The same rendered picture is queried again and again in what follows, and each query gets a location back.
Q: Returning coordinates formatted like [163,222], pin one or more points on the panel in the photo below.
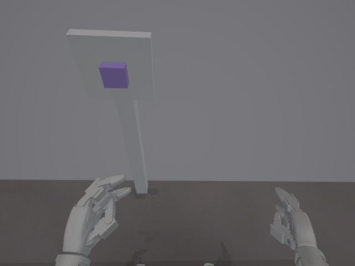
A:
[89,49]

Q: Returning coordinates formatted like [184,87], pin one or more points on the right robot forearm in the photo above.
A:
[309,256]

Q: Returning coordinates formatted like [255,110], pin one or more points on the left robot hand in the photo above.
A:
[78,236]

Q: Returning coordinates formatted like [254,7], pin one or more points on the left robot forearm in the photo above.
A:
[72,259]

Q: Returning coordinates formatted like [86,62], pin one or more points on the right robot hand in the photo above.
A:
[298,230]

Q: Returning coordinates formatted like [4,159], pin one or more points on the button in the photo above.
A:
[114,74]

